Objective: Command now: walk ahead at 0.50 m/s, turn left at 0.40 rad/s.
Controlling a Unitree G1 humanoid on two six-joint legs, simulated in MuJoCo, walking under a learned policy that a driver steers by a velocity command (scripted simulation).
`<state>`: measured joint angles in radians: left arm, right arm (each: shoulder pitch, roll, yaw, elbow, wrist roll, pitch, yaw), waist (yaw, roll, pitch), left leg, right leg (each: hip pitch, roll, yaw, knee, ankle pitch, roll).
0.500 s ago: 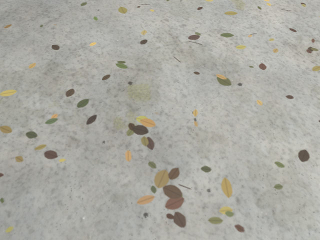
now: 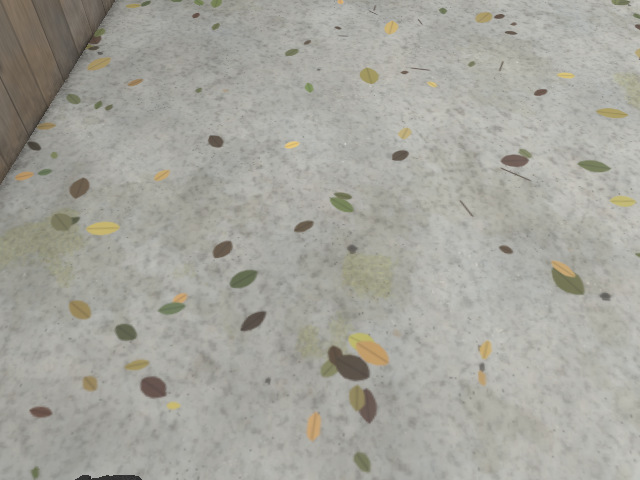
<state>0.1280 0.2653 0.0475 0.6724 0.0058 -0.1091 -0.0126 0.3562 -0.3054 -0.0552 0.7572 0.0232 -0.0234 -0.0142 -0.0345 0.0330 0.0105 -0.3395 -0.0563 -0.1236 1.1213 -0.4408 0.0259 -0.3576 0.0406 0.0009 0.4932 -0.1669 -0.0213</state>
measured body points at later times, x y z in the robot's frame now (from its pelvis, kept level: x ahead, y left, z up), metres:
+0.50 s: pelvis +0.26 +0.06 +0.00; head +0.29 +0.08 +0.45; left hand +0.29 +0.35 -0.13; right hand +0.44 -0.19 -0.08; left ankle +0.31 +0.16 -0.73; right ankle +0.16 -0.09 -0.65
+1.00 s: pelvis +0.52 +0.00 -0.01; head +0.57 -0.02 +0.44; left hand +0.77 +0.21 -0.10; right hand +0.52 -0.29 -0.13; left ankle +0.40 +0.18 -0.63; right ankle +0.58 -0.08 -0.73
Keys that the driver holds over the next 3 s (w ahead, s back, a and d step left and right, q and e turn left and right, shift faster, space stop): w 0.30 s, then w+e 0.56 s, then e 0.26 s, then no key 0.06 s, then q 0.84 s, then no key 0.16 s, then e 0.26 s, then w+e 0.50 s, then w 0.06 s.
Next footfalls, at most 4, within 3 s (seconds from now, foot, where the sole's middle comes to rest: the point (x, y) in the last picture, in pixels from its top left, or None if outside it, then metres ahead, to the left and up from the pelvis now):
0.38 left None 0.35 0.17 -0.77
0.90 right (375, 414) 0.62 -0.10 -0.77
1.36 left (296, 343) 0.81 0.07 -0.77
1.70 right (394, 393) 0.67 -0.14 -0.77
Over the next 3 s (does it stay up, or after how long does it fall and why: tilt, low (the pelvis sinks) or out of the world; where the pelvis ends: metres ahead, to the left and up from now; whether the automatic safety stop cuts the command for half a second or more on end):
stays up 0.81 -0.05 0.01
